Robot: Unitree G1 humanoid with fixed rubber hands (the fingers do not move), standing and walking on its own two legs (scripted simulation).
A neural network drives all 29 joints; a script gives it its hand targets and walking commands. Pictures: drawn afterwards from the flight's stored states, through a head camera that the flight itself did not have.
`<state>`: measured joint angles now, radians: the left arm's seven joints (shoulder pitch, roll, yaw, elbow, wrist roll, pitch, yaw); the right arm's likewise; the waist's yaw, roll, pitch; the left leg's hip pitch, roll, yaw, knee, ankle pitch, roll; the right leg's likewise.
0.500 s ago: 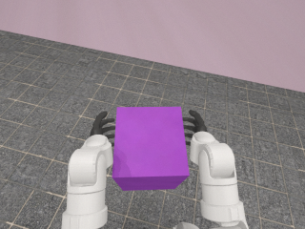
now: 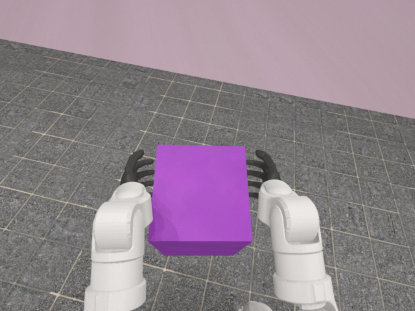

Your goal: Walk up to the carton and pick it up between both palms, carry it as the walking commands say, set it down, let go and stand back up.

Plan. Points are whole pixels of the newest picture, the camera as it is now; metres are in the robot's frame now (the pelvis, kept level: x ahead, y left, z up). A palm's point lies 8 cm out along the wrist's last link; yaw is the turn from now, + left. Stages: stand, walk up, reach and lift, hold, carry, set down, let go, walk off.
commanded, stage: carry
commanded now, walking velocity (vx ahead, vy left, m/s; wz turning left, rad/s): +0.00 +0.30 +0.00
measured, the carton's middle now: (200, 206) +0.31 +0.01 +0.00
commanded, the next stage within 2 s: none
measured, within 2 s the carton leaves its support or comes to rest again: neither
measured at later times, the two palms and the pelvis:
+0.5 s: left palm (17, 214) +0.25 +0.29 +0.10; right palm (177, 220) +0.24 +0.05 +0.10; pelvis -0.06 +0.18 +0.00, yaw +1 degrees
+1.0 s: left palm out of the picture +0.18 +0.46 +0.11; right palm (50, 265) +0.17 +0.22 +0.10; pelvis -0.12 +0.35 +0.00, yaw +0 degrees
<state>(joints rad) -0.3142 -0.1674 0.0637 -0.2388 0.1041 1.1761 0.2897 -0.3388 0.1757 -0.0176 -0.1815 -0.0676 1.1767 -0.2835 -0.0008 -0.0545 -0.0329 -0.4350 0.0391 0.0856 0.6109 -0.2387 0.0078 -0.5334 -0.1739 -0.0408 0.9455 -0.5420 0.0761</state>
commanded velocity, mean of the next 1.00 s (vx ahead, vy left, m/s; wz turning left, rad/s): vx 0.00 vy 0.30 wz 0.00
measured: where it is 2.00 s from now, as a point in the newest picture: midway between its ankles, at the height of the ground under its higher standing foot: outside the picture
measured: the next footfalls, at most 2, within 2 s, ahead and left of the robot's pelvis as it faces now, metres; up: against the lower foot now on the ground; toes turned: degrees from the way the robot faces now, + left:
right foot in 0.18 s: +0.00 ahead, -0.04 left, +0.00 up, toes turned -10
left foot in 0.46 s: +0.02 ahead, +0.33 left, +0.00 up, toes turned +5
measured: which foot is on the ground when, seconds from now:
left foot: down 0.00-0.20, up 0.22-0.44, down 0.46-0.74, up 0.76-1.00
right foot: up 0.00-0.16, down 0.18-0.48, up 0.50-0.72, down 0.74-1.00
